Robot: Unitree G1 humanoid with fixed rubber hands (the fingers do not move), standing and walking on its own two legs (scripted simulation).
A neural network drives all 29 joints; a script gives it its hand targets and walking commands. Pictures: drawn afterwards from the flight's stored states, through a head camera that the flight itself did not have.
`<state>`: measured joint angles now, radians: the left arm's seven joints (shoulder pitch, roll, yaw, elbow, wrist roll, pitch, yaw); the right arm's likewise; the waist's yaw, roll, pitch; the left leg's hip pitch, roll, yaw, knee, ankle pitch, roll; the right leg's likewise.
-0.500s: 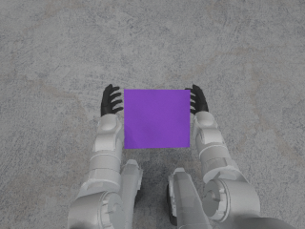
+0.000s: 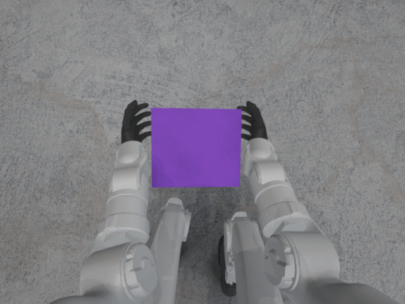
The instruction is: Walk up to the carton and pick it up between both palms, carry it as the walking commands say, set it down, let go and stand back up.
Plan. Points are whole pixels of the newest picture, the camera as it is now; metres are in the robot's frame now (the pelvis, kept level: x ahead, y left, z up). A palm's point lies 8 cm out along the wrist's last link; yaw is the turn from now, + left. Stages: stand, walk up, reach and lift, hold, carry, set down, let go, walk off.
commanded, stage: set down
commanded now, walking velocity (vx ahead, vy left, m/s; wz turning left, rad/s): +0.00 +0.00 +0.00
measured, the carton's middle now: (194, 143) +0.43 +0.07 -0.18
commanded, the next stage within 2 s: none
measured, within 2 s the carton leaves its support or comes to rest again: neither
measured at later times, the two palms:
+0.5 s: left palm (143, 141) +0.42 +0.19 -0.16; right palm (247, 143) +0.45 -0.06 -0.18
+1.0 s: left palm (152, 143) +0.44 +0.19 -0.25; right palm (243, 145) +0.47 -0.06 -0.27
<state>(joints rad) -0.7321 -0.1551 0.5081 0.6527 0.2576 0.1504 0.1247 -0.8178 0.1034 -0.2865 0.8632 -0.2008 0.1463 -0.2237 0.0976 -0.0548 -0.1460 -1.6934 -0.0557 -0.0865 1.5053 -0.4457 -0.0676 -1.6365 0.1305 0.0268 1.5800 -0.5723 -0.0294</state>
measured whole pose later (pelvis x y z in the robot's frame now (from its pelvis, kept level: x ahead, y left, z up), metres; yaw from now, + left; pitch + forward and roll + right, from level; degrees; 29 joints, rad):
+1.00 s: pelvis -0.04 +0.02 -0.13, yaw -1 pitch +39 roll +0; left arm -1.09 -0.08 0.50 0.68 0.21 0.20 0.15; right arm -1.18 -0.08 -0.24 0.95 -0.11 0.20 -0.21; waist 0.11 -0.04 0.11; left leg -2.16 -0.07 -0.05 1.92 -0.45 -0.06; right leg -2.09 0.16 0.03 2.01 -0.60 0.02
